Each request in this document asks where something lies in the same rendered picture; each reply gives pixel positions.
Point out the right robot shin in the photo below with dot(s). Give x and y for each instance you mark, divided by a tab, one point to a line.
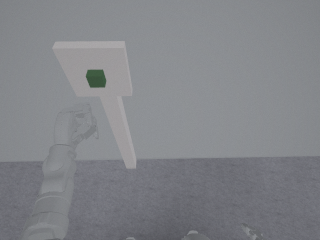
192	232

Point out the robot left hand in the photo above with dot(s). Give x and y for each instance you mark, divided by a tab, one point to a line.
70	131

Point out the robot right hand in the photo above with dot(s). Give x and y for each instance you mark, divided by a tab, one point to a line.
252	233

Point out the button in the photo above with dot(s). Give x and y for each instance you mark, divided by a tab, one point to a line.
96	78

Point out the panel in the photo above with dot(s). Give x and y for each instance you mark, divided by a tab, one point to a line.
76	58

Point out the robot left forearm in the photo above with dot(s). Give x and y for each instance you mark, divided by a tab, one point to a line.
49	218

